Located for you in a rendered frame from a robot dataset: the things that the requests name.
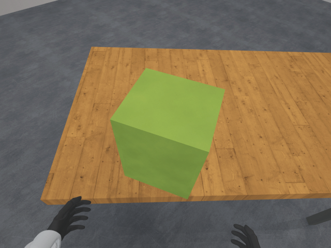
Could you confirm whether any carton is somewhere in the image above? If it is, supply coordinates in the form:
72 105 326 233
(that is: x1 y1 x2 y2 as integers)
110 68 225 199

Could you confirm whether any right robot hand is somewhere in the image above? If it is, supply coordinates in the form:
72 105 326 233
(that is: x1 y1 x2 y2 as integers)
231 224 260 248

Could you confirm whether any table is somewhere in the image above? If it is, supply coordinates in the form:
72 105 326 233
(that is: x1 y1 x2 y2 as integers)
40 46 331 225

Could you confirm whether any left robot forearm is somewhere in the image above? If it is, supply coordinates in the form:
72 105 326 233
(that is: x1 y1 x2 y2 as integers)
25 230 62 248

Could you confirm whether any left robot hand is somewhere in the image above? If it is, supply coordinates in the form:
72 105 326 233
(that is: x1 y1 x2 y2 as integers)
47 196 91 241

